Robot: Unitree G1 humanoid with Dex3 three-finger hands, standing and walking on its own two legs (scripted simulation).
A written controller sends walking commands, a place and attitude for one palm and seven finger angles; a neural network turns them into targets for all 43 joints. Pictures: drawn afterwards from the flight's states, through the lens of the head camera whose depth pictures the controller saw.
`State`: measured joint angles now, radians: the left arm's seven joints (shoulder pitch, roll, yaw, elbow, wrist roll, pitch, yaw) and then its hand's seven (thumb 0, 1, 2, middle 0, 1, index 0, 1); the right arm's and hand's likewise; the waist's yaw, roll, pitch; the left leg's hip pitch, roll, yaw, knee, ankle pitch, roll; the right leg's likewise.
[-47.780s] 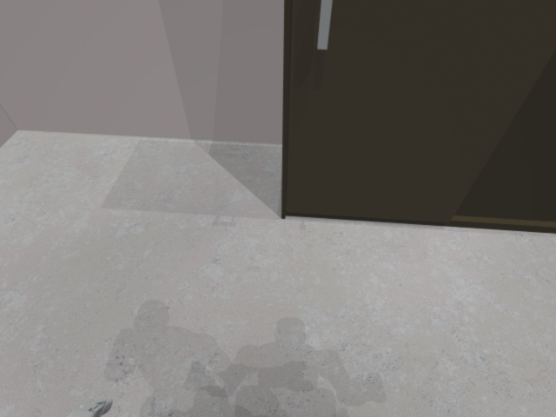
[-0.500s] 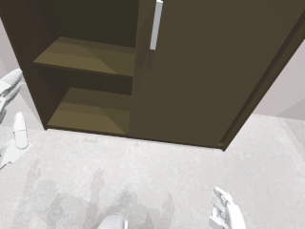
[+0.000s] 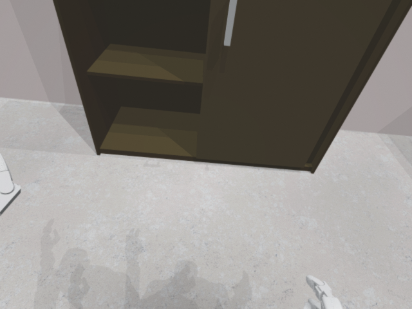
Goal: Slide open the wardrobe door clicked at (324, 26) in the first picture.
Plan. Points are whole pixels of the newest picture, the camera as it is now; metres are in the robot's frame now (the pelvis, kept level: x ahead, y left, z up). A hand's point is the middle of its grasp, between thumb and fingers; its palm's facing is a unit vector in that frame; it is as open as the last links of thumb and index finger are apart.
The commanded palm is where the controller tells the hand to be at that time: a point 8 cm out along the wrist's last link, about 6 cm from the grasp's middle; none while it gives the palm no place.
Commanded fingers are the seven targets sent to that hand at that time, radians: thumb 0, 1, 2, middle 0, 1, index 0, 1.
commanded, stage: stop stepping back and stand still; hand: left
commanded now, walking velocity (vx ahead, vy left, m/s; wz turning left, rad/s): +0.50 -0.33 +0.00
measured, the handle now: (230, 17) +1.19 +0.04 +0.18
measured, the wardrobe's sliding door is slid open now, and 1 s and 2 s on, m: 0.65 0.65 0.65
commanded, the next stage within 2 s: let the arm hang, fingers relaxed in 1.92 s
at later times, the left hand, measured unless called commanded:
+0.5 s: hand out of the picture +0.01 +0.30 +0.19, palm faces +0.51 -0.78 -0.37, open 7.4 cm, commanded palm -0.06 +0.33 +0.19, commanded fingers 0.00 0.90 0.90 -0.20 -0.30 -0.20 -0.30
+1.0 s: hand out of the picture -0.08 +0.31 +0.18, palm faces +0.47 -0.77 -0.43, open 7.4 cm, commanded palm -0.15 +0.35 +0.19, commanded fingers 0.00 0.90 0.90 -0.20 -0.30 -0.20 -0.30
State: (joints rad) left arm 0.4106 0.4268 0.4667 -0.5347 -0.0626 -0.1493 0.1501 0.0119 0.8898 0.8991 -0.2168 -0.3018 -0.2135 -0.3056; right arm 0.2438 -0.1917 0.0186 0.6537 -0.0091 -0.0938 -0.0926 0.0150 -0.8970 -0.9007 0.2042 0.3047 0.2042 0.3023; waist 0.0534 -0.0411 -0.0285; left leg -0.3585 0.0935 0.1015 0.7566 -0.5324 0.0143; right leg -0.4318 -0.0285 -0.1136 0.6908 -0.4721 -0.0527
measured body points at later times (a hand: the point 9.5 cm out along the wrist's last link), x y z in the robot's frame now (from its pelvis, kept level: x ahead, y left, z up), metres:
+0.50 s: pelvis -0.19 +0.03 -0.01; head -0.21 +0.04 +0.44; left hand -0.02 +0.34 +0.21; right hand -0.03 -0.22 -0.08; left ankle -0.11 +0.15 -0.73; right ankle -0.11 -0.10 -0.71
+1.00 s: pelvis -0.29 +0.05 +0.00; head -0.29 +0.05 +0.45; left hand -0.11 +0.35 +0.21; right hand -0.12 -0.20 -0.08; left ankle -0.24 +0.18 -0.73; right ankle -0.22 -0.05 -0.69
